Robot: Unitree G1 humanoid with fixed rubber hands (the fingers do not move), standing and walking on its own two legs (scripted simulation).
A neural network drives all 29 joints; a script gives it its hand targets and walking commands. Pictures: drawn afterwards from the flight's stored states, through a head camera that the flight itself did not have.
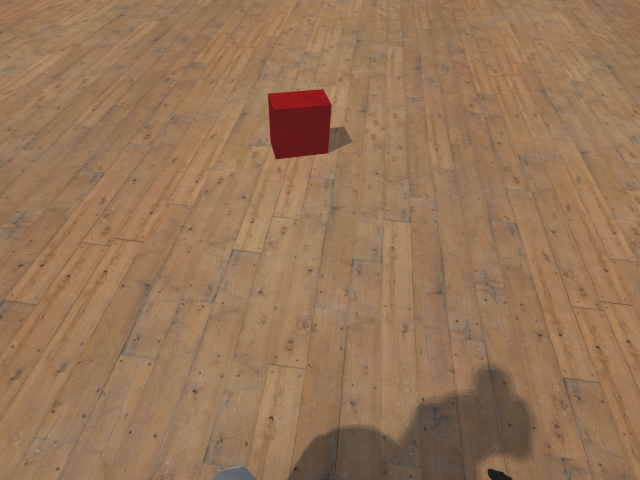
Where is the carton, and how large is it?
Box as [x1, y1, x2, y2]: [268, 89, 331, 158]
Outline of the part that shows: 322,89 268,94 270,137 276,158 327,152 331,105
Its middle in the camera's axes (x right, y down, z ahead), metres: -0.12 -0.60 +2.01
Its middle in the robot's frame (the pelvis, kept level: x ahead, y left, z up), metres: +1.84 +0.05 -0.64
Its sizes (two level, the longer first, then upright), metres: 0.286 0.157 0.286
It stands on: the floor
